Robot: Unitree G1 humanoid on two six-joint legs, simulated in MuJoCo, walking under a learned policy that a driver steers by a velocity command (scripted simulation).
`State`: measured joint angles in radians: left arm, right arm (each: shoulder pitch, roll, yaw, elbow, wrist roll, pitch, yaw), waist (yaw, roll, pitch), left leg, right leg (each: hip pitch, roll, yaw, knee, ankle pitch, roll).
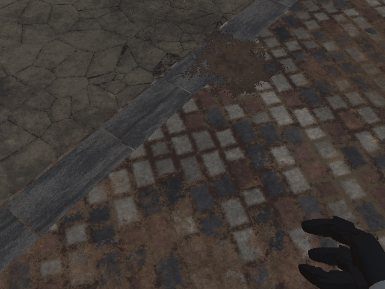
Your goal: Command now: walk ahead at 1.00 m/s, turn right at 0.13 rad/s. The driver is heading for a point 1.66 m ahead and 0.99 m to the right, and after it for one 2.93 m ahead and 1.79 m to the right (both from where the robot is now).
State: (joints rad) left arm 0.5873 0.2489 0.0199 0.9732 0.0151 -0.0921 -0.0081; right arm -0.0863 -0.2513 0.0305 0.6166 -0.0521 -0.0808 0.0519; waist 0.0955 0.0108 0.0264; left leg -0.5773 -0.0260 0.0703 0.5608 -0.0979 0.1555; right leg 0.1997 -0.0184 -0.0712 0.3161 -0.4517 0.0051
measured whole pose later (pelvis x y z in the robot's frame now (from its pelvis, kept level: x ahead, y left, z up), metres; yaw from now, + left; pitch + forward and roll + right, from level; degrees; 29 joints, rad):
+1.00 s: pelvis +0.89 -0.17 +0.02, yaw -48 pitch +2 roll +1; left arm 0.28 0.39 0.08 0.75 0.02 -0.03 -0.03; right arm 0.19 -0.30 -0.03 0.69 -0.05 -0.07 -0.02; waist 0.03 -0.05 0.02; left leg -0.35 0.04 0.03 0.54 -0.23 -0.03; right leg -0.41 0.06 0.05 1.29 -0.33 -0.11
